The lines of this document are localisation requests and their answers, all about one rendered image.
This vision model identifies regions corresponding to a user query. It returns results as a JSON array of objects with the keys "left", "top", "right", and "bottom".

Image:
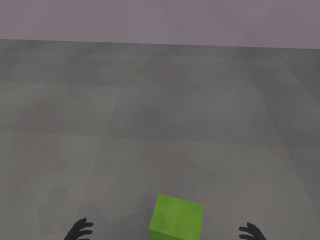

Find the left robot hand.
[{"left": 64, "top": 217, "right": 94, "bottom": 240}]

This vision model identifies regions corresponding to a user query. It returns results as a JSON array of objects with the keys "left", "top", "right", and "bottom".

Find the carton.
[{"left": 148, "top": 193, "right": 204, "bottom": 240}]

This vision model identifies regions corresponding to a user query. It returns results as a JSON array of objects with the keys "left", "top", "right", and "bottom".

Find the right robot hand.
[{"left": 239, "top": 222, "right": 266, "bottom": 240}]

